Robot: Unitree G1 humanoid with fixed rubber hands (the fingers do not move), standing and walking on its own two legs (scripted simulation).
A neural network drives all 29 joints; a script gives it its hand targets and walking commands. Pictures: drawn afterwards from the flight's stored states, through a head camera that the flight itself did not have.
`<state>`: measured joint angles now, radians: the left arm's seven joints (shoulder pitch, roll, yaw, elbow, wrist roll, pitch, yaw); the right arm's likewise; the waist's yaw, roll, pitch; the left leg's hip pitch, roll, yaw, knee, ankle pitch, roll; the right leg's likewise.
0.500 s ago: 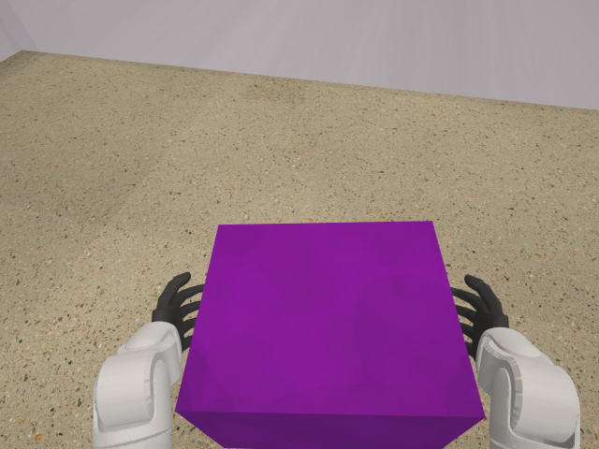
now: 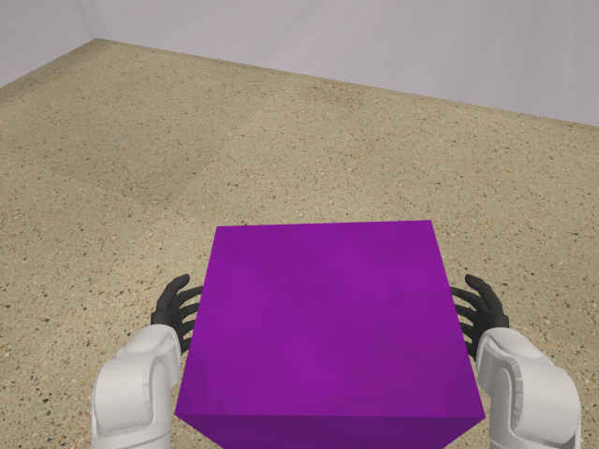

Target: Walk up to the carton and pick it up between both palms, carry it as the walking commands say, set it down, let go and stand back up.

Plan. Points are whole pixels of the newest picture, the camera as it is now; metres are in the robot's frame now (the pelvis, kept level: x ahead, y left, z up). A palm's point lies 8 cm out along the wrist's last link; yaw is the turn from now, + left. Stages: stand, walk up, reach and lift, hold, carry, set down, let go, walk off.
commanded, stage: carry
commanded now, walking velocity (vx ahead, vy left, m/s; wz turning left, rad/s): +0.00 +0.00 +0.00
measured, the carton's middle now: (324, 338) +0.28 +0.00 +0.00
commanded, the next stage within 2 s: hold in 1.78 s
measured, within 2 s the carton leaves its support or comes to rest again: neither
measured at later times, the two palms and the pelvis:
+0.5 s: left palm (142, 380) +0.19 +0.19 +0.09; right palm (517, 392) +0.18 -0.18 +0.09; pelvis -0.06 +0.00 +0.00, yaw +0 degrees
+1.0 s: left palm (146, 380) +0.19 +0.19 +0.10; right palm (520, 392) +0.18 -0.19 +0.09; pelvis -0.06 +0.00 +0.00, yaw +0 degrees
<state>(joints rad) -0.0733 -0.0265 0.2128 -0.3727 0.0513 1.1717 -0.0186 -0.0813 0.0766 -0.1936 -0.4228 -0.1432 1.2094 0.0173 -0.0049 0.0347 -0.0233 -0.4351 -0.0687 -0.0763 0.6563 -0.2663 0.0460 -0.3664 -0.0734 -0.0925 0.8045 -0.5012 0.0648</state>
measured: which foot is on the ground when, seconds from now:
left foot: down 0.00-1.00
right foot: up 0.00-0.06, down 0.08-1.00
